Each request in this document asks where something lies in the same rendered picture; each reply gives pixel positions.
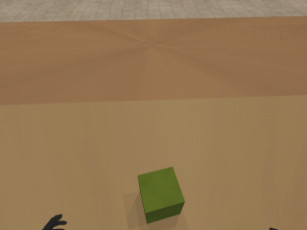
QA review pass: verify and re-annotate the carton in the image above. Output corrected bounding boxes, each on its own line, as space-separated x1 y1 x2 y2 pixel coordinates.
137 167 185 224

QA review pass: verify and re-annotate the robot left hand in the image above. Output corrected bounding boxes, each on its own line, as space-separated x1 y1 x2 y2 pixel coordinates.
42 214 67 230

